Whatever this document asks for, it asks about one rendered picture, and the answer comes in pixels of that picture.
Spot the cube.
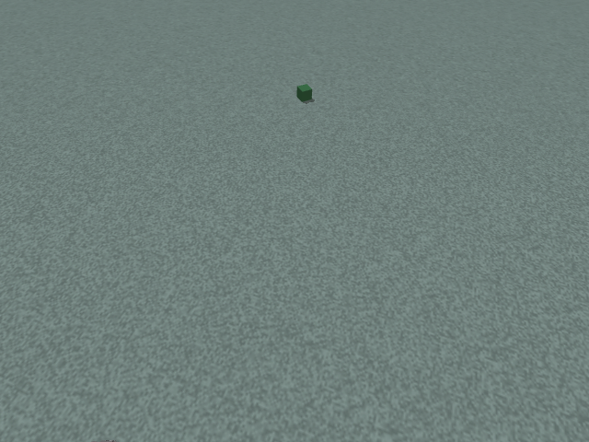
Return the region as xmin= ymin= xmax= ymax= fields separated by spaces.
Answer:
xmin=296 ymin=84 xmax=312 ymax=102

